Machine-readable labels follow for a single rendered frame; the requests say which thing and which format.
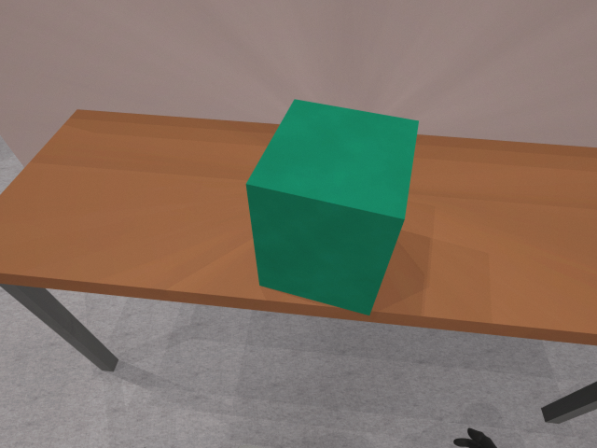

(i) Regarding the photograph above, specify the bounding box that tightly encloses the table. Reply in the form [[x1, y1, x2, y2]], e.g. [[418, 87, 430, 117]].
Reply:
[[0, 109, 597, 424]]

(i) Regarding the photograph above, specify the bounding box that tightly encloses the robot right hand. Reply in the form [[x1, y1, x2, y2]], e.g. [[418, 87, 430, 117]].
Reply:
[[453, 428, 497, 448]]

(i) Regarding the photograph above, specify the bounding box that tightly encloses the carton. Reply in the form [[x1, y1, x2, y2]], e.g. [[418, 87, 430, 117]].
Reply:
[[246, 99, 419, 315]]

